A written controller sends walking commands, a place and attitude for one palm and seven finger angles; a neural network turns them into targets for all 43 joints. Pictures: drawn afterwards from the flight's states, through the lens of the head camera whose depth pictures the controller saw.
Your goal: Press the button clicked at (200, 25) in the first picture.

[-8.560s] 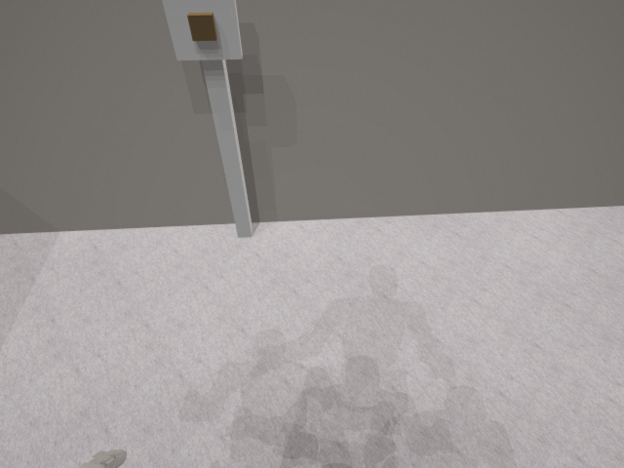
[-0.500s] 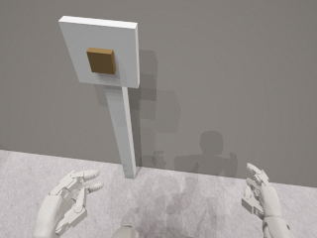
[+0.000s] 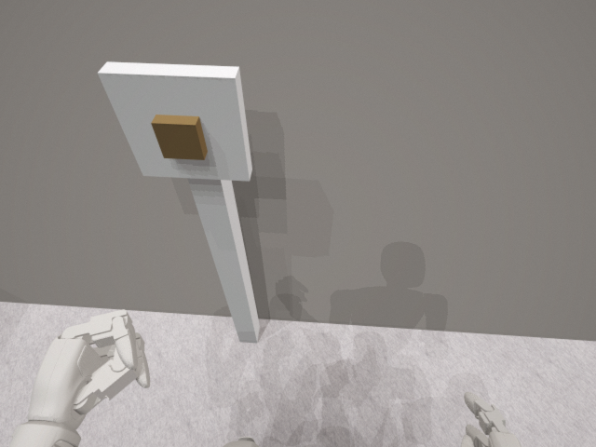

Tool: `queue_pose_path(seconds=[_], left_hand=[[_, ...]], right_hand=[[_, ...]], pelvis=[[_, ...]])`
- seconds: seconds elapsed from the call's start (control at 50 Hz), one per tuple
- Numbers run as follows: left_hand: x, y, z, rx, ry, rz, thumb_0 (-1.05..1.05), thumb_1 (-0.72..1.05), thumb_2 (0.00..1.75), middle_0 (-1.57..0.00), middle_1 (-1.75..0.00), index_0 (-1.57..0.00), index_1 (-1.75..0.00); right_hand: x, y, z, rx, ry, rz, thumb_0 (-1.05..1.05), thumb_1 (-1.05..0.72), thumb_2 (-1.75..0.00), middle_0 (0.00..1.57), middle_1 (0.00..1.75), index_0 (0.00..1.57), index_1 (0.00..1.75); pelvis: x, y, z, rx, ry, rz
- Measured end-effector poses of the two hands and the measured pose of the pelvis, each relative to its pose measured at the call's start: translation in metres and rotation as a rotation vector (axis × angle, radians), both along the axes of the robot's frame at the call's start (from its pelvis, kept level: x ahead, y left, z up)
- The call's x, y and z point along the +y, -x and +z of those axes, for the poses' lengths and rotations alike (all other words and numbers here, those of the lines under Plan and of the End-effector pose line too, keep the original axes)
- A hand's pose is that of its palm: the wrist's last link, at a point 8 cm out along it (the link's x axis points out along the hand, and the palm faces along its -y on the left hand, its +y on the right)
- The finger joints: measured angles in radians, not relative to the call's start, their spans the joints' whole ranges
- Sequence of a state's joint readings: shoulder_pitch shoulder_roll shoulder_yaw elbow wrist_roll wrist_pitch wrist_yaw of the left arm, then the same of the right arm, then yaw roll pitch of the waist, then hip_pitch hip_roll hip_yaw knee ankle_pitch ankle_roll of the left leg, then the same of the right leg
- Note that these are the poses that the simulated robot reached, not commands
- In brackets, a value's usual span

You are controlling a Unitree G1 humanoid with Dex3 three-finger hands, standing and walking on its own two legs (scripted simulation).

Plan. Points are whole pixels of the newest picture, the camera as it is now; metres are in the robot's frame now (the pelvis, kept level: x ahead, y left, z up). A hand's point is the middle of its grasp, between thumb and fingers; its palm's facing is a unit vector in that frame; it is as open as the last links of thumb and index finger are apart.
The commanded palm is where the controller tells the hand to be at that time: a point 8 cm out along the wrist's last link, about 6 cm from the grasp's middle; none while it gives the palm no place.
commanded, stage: raise the hand and make a fist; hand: left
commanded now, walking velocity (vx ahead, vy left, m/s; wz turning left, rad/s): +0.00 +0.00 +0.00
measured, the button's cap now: (181, 136) +0.50 +0.20 +0.15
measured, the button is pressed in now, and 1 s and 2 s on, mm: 0 0 0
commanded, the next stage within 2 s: aim a knuckle at the button in 1.08 s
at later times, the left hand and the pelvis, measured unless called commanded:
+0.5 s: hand (93, 324) +0.23 +0.23 +0.12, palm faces +0.00 -1.00 -0.08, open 3.1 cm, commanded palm +0.20 +0.28 +0.13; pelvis +0.01 +0.02 +0.02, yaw +1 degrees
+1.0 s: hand (96, 307) +0.24 +0.22 +0.14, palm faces +0.00 -1.00 -0.07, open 3.1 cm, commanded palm +0.21 +0.27 +0.15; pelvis +0.01 +0.01 +0.03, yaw +1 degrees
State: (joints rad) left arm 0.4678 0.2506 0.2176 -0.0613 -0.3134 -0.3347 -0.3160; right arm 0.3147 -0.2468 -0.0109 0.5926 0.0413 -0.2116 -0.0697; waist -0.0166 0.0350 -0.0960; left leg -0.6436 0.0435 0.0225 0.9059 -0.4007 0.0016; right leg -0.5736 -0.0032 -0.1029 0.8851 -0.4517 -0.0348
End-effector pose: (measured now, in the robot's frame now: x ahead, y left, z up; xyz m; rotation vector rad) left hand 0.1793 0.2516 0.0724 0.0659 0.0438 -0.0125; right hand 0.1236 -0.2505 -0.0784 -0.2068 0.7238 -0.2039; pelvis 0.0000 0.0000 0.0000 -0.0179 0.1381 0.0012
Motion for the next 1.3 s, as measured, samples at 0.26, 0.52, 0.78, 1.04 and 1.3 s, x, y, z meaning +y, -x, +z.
queue_pose_path(seconds=[0.26, 0.52, 0.78, 1.04, 1.3], left_hand=[[0.012, -0.013, 0.027, -0.063, -0.006, 0.006, 0.02, 0.9, 0.9, -1.3, -1.49, -1.29, -1.49], [0.029, -0.027, 0.056, -0.069, -0.014, 0.009, 0.02, 0.9, 0.9, -1.3, -1.5, -1.3, -1.5], [0.035, -0.043, 0.079, -0.078, -0.005, 0.004, 0.02, 0.9, 0.9, -1.3, -1.5, -1.3, -1.5], [0.02, -0.034, 0.073, -0.064, -0.008, 0.018, 0.02, 0.9, 0.9, -1.3, -1.5, -1.3, -1.5], [0.013, -0.04, 0.073, -0.066, -0.002, 0.014, 0.02, 0.9, 0.9, -1.3, -1.5, -1.3, -1.5]], right_hand=[[0.03, -0.056, 0.038, -0.176, 0.002, 0.089, 0.02, -0.9, -0.9, 0.2, 0.29, 0.2, 0.3], [0.066, -0.074, 0.049, -0.197, -0.051, 0.188, 0.02, -0.9, -0.9, 0.2, 0.3, 0.21, 0.3], [0.042, -0.056, 0.051, -0.163, -0.018, 0.139, 0.02, -0.9, -0.9, 0.2, 0.3, 0.21, 0.3], [0.029, -0.051, 0.053, -0.178, -0.017, 0.127, 0.02, -0.9, -0.9, 0.2, 0.3, 0.2, 0.3], [0.024, -0.054, 0.047, -0.178, -0.03, 0.133, 0.02, -0.9, -0.9, 0.2, 0.3, 0.21, 0.3]], pelvis=[[0.016, -0.008, 0.011, -0.043, 0.01, 0.008], [0.022, -0.014, 0.023, -0.093, 0.012, 0.02], [0.018, -0.013, 0.032, -0.127, 0.004, 0.014], [0.008, -0.009, 0.034, -0.141, -0.004, 0.011], [-0.001, -0.008, 0.033, -0.141, -0.008, 0.017]])
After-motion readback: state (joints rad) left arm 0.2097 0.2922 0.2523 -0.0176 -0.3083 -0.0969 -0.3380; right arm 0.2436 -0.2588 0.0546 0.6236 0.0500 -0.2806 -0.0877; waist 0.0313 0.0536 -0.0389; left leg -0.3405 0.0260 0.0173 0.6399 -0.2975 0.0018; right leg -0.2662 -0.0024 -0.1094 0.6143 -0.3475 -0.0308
